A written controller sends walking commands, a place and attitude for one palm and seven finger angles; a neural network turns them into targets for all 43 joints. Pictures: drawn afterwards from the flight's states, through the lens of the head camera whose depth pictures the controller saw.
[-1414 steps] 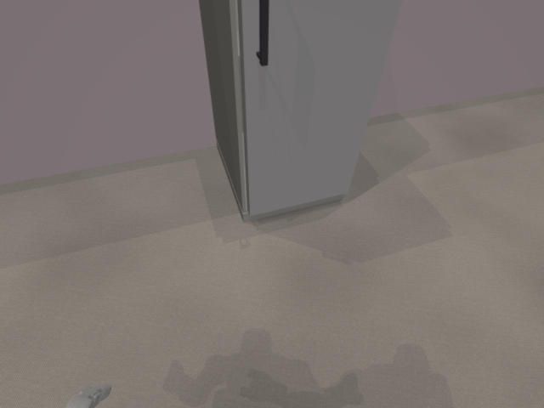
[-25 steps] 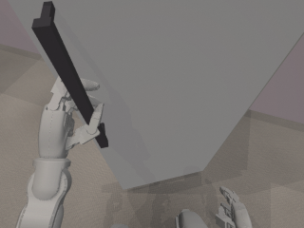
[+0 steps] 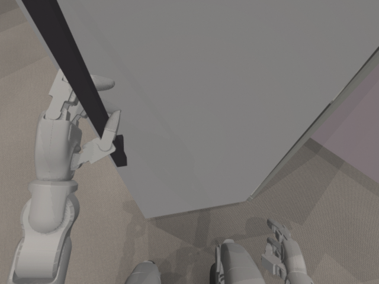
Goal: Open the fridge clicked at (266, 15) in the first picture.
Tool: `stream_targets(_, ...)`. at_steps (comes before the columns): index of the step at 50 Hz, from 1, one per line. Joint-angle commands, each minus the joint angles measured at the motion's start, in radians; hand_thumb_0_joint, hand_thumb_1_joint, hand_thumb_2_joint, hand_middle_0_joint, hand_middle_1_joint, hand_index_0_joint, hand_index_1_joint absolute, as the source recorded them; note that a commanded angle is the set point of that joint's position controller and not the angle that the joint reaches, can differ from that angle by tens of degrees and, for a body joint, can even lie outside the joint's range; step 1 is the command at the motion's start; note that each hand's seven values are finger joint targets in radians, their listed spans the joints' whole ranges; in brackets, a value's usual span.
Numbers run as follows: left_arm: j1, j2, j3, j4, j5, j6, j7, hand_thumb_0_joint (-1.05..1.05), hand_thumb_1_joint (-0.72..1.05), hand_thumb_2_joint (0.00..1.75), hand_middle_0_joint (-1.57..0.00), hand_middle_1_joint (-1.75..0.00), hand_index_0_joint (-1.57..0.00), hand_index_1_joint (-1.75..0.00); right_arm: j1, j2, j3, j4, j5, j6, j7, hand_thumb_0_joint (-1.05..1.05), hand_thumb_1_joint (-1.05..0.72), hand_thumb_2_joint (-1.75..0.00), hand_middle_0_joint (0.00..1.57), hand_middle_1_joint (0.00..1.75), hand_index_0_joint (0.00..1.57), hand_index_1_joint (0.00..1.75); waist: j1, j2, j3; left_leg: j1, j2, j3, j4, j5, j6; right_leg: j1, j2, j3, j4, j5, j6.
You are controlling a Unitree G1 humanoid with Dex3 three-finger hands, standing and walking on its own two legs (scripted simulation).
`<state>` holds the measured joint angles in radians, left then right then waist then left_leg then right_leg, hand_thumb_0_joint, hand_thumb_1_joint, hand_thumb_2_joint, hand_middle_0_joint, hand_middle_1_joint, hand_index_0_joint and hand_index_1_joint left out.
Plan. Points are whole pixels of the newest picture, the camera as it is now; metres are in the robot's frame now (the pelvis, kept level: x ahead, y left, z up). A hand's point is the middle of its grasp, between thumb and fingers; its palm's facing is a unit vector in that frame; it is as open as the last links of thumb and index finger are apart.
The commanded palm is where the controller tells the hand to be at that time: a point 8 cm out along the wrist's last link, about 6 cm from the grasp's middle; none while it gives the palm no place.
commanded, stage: walk backward, drawing the door open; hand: left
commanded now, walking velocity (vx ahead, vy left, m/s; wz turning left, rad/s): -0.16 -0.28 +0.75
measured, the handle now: (97, 100) +0.34 +0.16 +0.20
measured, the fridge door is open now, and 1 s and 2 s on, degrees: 54 62 62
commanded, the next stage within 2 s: stop walking and hold the door back in 0.18 s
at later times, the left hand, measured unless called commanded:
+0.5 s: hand (149, 224) +0.19 +0.07 +0.18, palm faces +0.41 -0.90 -0.17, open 6.6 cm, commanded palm +0.18 +0.14 +0.17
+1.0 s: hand (128, 167) +0.25 +0.10 +0.19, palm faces +0.51 -0.83 -0.22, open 5.4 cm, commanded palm +0.19 +0.15 +0.17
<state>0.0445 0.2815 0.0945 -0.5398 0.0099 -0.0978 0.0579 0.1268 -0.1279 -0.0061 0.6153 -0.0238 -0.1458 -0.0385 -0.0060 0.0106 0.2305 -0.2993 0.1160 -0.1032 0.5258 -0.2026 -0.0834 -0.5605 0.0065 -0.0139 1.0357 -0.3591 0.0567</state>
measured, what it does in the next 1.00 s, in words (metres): steps to the right, turning left: right foot, then left foot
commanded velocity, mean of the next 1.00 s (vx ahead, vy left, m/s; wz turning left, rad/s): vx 0.10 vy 0.04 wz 0.20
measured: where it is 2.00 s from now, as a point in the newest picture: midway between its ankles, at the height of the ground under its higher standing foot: outside the picture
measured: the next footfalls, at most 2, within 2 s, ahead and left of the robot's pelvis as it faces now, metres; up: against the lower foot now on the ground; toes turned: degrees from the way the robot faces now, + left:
right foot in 0.10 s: +0.07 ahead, -0.22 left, +0.00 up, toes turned +3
left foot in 0.46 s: -0.09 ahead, -0.08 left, +0.00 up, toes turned +24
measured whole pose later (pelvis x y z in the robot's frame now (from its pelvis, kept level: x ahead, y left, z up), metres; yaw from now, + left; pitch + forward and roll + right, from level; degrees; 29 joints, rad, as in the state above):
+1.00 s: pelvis -0.11 -0.22 +0.01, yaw +22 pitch -3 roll +3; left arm -0.79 0.35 0.21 0.81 -0.02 -0.15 0.03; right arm 0.26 -0.33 -0.02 0.77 0.02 -0.04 -0.10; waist -0.06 0.00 0.11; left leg -0.42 0.01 0.06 0.84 -0.35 -0.03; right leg -0.22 -0.11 0.01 0.52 -0.26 0.04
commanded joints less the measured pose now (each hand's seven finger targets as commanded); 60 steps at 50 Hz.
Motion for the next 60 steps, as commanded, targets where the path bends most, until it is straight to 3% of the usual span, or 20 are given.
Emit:
stream_targets(1, -0.201, 0.090, 0.115, -0.257, -0.033, -0.093, 0.030, 0.00, 0.90, 0.90, -0.45, -1.40, -0.45, -1.40, -0.065, -0.180, -0.071, -0.125, 0.031, -0.045, -0.016, 0.00, -0.90, -0.90, 0.20, 0.30, 0.20, 0.30, -0.017, 0.318, -0.398, -0.017, 0.136, -0.074, -0.189, -0.067, 0.170, 0.375, 0.020, -0.025, -0.269, 0.017, 0.006)
stream_targets(4, -0.226, 0.132, 0.149, -0.262, -0.029, -0.088, 0.041, 0.00, 0.90, 0.90, -0.45, -1.40, -0.45, -1.40, -0.080, -0.134, -0.056, -0.138, 0.043, -0.029, -0.016, 0.00, -0.90, -0.90, 0.20, 0.30, 0.20, 0.30, 0.006, 0.036, -0.417, -0.108, -0.015, -0.006, 0.073, -0.296, 0.111, 0.538, -0.046, -0.018, -0.632, 0.065, -0.001)
stream_targets(5, -0.208, 0.202, 0.211, -0.275, -0.028, -0.080, 0.047, 0.00, 0.90, 0.90, -0.45, -1.40, -0.45, -1.40, -0.094, -0.090, -0.049, -0.140, 0.047, -0.024, -0.020, 0.00, -0.90, -0.90, 0.20, 0.30, 0.20, 0.30, 0.015, -0.311, -0.409, -0.174, -0.146, 0.129, 0.438, -0.389, 0.051, 0.466, -0.237, 0.155, -0.784, 0.007, -0.075)
stream_targets(6, -0.161, 0.243, 0.259, -0.269, -0.020, -0.078, 0.055, 0.00, 0.90, 0.90, -0.45, -1.40, -0.45, -1.40, -0.121, -0.100, -0.054, -0.141, 0.046, -0.031, -0.030, 0.00, -0.90, -0.90, 0.20, 0.30, 0.20, 0.30, 0.043, -0.379, -0.404, -0.233, -0.165, 0.081, 0.785, -0.486, 0.060, 0.349, -0.397, 0.352, -0.790, 0.125, -0.196)
stream_targets(9, -0.176, 0.205, 0.239, -0.334, -0.031, -0.103, 0.035, 0.00, 0.90, 0.90, -0.45, -1.40, -0.45, -1.40, -0.145, -0.103, -0.050, -0.126, 0.019, -0.014, -0.038, 0.00, -0.90, -0.90, 0.20, 0.30, 0.20, 0.30, 0.011, -0.191, -0.378, -0.295, -0.081, 0.100, 0.954, -0.361, 0.035, 0.400, -0.364, 0.152, -0.668, 0.301, -0.224)
stream_targets(12, -0.104, 0.162, 0.215, -0.304, -0.041, -0.113, 0.043, 0.00, 0.90, 0.90, -0.45, -1.40, -0.45, -1.40, -0.129, -0.094, -0.033, -0.150, 0.011, 0.008, -0.045, 0.00, -0.90, -0.90, 0.20, 0.30, 0.20, 0.30, 0.015, -0.134, -0.395, -0.192, -0.069, 0.196, 0.628, -0.361, 0.034, 0.504, -0.312, -0.040, -0.599, 0.515, -0.219)
stream_targets(20, -0.485, 0.087, 0.049, 0.077, -0.034, -0.055, 0.089, 0.00, 0.90, 0.90, -0.45, -1.40, -0.45, -1.40, -0.007, -0.158, -0.016, -0.135, 0.015, 0.028, -0.065, 0.00, -0.90, -0.90, 0.20, 0.30, 0.20, 0.30, 0.004, -0.126, -0.519, 0.040, -0.109, 0.159, 0.003, -0.214, 0.098, 0.535, -0.379, 0.153, -0.586, 0.553, -0.166)
stream_targets(25, -0.817, 0.094, -0.038, 0.339, -0.036, -0.076, 0.074, 0.00, 0.90, 0.90, -0.45, -1.40, -0.45, -1.40, -0.055, -0.175, 0.010, -0.133, 0.032, 0.058, -0.052, 0.00, -0.90, -0.90, 0.20, 0.30, 0.20, 0.30, -0.013, 0.350, -0.402, 0.279, 0.260, -0.274, -0.205, 0.354, 0.311, 0.040, -0.080, -0.003, -0.116, -0.147, -0.016)
stream_targets(26, -0.854, 0.188, 0.053, 0.387, -0.026, -0.074, 0.081, 0.00, 0.90, 0.90, -0.45, -1.40, -0.45, -1.40, -0.041, -0.181, 0.001, -0.114, 0.035, 0.067, -0.059, 0.00, -0.90, -0.90, 0.20, 0.30, 0.20, 0.30, -0.009, 0.282, -0.390, 0.271, 0.256, -0.273, -0.225, 0.246, 0.324, 0.009, -0.073, 0.020, -0.026, -0.152, -0.022)
stream_targets(29, -0.979, 0.068, -0.062, 0.596, -0.033, -0.047, 0.055, 0.00, 0.90, 0.90, -0.45, -1.40, -0.45, -1.40, -0.008, -0.213, -0.007, -0.084, 0.061, 0.083, -0.055, 0.00, -0.90, -0.90, 0.20, 0.30, 0.20, 0.30, -0.010, 0.084, -0.338, 0.200, 0.180, -0.129, -0.192, 0.048, 0.300, 0.045, -0.062, -0.014, -0.076, -0.046, -0.010)
stream_targets(34, -1.164, 0.078, -0.055, 0.948, -0.058, -0.019, 0.042, 0.00, 0.90, 0.90, -0.45, -1.40, -0.45, -1.40, -0.019, -0.230, 0.005, -0.045, 0.062, 0.102, -0.066, 0.00, -0.90, -0.90, 0.20, 0.30, 0.20, 0.30, 0.021, 0.122, -0.351, -0.043, 0.087, -0.008, -0.154, -0.361, 0.218, 0.408, -0.001, -0.116, -0.398, -0.030, -0.004)
stream_targets(36, -1.207, 0.168, 0.005, 1.047, -0.049, -0.026, 0.045, 0.00, 0.90, 0.90, -0.45, -1.40, -0.45, -1.40, -0.004, -0.218, 0.002, -0.028, 0.060, 0.107, -0.074, 0.00, -0.90, -0.90, 0.20, 0.30, 0.20, 0.30, 0.032, -0.011, -0.370, -0.167, -0.030, 0.089, 0.125, -0.370, 0.156, 0.524, -0.106, 0.087, -0.616, -0.165, -0.069)
stream_targets(37, -1.230, 0.233, 0.045, 1.063, -0.049, -0.034, 0.043, 0.00, 0.90, 0.90, -0.45, -1.40, -0.45, -1.40, 0.001, -0.196, -0.005, -0.035, 0.061, 0.113, -0.073, 0.00, -0.90, -0.90, 0.20, 0.30, 0.20, 0.30, 0.037, -0.286, -0.343, -0.328, -0.129, 0.146, 0.383, -0.345, 0.098, 0.539, -0.330, 0.499, -0.791, -0.291, -0.178)
stream_targets(38, -1.239, 0.250, 0.077, 1.063, -0.060, -0.038, 0.040, 0.00, 0.90, 0.90, -0.45, -1.40, -0.45, -1.40, -0.046, -0.215, -0.018, -0.050, 0.053, 0.100, -0.074, 0.00, -0.90, -0.90, 0.20, 0.30, 0.20, 0.30, 0.066, -0.301, -0.303, -0.402, -0.128, 0.061, 0.581, -0.342, 0.077, 0.518, -0.463, 0.675, -0.856, -0.150, -0.229)
stream_targets(39, -1.276, 0.297, 0.129, 1.058, -0.062, -0.055, 0.035, 0.00, 0.90, 0.90, -0.45, -1.40, -0.45, -1.40, -0.014, -0.224, -0.022, -0.020, 0.036, 0.087, -0.069, 0.00, -0.90, -0.90, 0.20, 0.30, 0.20, 0.30, 0.046, -0.174, -0.346, -0.371, -0.100, 0.030, 0.633, -0.275, 0.055, 0.538, -0.451, 0.601, -0.818, 0.005, -0.236)
stream_targets(44, -1.258, 0.384, 0.221, 1.213, -0.041, -0.081, 0.022, 0.00, 0.90, 0.90, -0.45, -1.40, -0.45, -1.40, 0.038, -0.231, -0.023, 0.024, 0.040, 0.057, -0.066, 0.00, -0.90, -0.90, 0.20, 0.30, 0.20, 0.30, 0.021, -0.281, -0.409, -0.289, -0.090, 0.092, 0.527, -0.148, 0.052, 0.537, -0.323, 0.214, -0.685, 0.222, -0.154)
stream_targets(50, -1.156, 0.410, 0.268, 1.102, -0.036, -0.112, 0.014, 0.00, 0.90, 0.90, -0.45, -1.40, -0.45, -1.40, 0.053, -0.245, -0.044, -0.017, 0.039, 0.041, -0.064, 0.00, -0.90, -0.90, 0.20, 0.30, 0.20, 0.30, 0.034, -0.273, -0.442, -0.040, -0.116, 0.235, 0.113, -0.121, 0.066, 0.521, -0.301, 0.139, -0.663, 0.365, -0.151)
stream_targets(53, -1.086, 0.295, 0.199, 0.968, -0.052, -0.122, 0.003, 0.00, 0.90, 0.90, -0.45, -1.40, -0.45, -1.40, 0.048, -0.247, -0.050, -0.042, 0.041, 0.044, -0.057, 0.00, -0.90, -0.90, 0.20, 0.30, 0.20, 0.30, -0.007, -0.190, -0.472, 0.157, -0.114, 0.245, -0.084, 0.089, 0.064, 0.455, -0.220, 0.053, -0.561, 0.346, -0.102)
stream_targets(57, -1.033, 0.215, 0.155, 0.805, -0.069, -0.142, -0.016, 0.00, 0.90, 0.90, -0.45, -1.40, -0.45, -1.40, 0.041, -0.285, -0.061, -0.098, 0.063, 0.050, -0.028, 0.00, -0.90, -0.90, 0.20, 0.30, 0.20, 0.30, 0.009, 0.133, -0.506, 0.231, 0.175, -0.067, -0.115, 0.438, 0.218, 0.290, -0.007, -0.044, -0.319, 0.002, -0.028)
stream_targets(60, -1.054, 0.167, 0.100, 0.680, -0.045, -0.170, -0.016, 0.00, 0.90, 0.90, -0.45, -1.40, -0.45, -1.40, 0.025, -0.259, -0.040, -0.083, 0.044, 0.028, -0.029, 0.00, -0.90, -0.90, 0.20, 0.30, 0.20, 0.30, -0.005, 0.257, -0.474, 0.223, 0.168, 0.009, -0.083, 0.488, 0.213, 0.282, -0.017, -0.060, -0.357, -0.066, -0.042)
